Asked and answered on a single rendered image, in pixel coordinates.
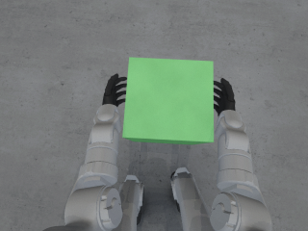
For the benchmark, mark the carton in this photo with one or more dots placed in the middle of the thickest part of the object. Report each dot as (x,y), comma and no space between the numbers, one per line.
(169,101)

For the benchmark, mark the left robot hand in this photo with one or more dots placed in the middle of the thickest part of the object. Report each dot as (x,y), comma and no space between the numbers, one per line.
(111,95)

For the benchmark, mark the right robot forearm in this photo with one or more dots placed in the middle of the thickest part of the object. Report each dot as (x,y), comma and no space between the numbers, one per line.
(235,171)

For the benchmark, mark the left robot forearm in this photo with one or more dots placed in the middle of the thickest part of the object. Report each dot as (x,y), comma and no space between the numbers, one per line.
(100,168)

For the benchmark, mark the right robot hand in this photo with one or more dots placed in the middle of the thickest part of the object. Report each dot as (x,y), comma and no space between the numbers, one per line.
(226,95)

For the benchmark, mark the right robot upper arm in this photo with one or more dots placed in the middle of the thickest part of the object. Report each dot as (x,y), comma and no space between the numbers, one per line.
(235,212)

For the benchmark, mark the left robot upper arm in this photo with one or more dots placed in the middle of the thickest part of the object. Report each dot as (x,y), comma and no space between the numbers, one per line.
(92,209)

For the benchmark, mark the left robot shin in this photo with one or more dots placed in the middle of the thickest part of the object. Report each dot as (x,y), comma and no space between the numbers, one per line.
(132,177)

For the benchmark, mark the left robot foot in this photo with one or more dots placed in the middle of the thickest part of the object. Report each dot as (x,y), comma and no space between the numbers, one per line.
(139,214)

